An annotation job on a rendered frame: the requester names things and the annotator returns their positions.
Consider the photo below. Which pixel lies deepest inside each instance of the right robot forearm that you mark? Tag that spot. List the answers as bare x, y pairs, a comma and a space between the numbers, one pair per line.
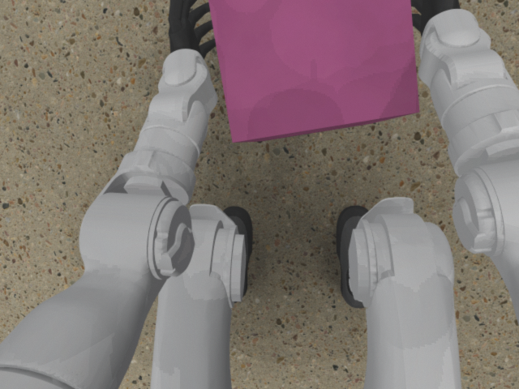
474, 96

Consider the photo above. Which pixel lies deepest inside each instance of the robot thigh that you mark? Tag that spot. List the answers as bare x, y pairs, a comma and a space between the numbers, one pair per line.
191, 344
411, 326

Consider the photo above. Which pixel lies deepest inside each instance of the robot left hand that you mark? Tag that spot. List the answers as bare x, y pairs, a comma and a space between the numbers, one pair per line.
182, 34

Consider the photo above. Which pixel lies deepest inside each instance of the robot left thigh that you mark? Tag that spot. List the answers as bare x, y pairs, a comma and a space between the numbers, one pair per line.
191, 344

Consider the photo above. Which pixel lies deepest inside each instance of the robot right thigh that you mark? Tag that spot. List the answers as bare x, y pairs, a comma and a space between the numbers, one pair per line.
411, 326

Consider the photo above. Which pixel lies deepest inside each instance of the robot left upper arm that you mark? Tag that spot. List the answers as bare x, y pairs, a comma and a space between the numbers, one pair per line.
86, 336

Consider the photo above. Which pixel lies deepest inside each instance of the robot right upper arm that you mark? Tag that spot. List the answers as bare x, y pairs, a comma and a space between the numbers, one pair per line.
486, 218

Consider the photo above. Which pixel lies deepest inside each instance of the robot right hand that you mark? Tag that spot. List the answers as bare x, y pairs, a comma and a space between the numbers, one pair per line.
430, 8

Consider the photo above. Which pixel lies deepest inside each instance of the carton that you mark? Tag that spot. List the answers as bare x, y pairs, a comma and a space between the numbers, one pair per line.
296, 67

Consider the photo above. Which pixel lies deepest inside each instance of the left robot forearm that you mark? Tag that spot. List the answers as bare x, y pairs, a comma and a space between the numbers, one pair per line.
171, 139

